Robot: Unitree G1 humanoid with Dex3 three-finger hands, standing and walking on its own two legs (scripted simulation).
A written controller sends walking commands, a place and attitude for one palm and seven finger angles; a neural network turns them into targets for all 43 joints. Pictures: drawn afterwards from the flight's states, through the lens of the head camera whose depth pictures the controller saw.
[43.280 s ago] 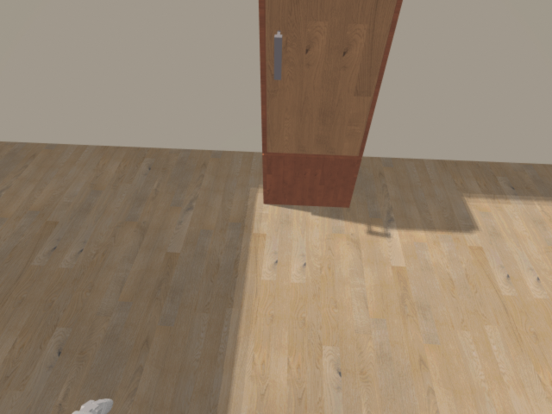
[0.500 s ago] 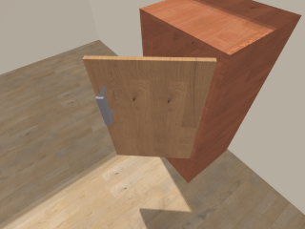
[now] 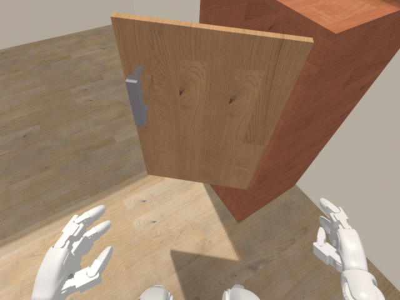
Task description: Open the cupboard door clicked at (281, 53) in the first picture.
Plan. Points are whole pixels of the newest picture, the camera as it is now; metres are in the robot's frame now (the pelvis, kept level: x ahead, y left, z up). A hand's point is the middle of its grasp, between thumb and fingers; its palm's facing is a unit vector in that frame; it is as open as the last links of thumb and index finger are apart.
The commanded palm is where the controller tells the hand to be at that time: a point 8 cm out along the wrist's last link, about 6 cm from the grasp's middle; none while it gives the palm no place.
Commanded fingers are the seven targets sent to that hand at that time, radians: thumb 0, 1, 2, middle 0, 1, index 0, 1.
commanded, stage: raise the hand with hooked fingers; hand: left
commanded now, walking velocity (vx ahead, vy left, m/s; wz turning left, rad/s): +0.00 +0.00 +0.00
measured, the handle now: (140, 96) +0.54 +0.20 +0.07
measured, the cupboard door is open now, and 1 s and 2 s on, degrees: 49 49 49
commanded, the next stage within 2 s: move the hooked fingers beside the handle in 1.66 s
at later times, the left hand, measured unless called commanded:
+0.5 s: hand (61, 222) +0.23 +0.26 +0.05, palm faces +0.03 -1.00 -0.07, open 11.7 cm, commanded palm +0.20 +0.31 +0.05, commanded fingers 0.00 -0.22 0.42 -0.28 -1.02 -0.28 -1.02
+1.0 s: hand (46, 191) +0.27 +0.30 +0.07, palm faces -0.02 -1.00 -0.06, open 13.9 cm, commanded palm +0.25 +0.35 +0.08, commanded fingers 0.00 -0.50 0.30 -0.30 -1.20 -0.30 -1.20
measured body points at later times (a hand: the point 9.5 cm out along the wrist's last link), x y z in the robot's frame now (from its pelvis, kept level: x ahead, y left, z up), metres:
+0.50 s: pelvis -0.01 +0.03 +0.00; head +0.06 +0.04 +0.44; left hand +0.22 +0.32 +0.06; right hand +0.12 -0.22 -0.09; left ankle -0.01 +0.13 -0.67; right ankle +0.03 -0.09 -0.67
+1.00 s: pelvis +0.00 +0.04 +0.02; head +0.06 +0.05 +0.46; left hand +0.27 +0.35 +0.08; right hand +0.18 -0.19 -0.06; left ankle -0.01 +0.13 -0.67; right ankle +0.03 -0.09 -0.67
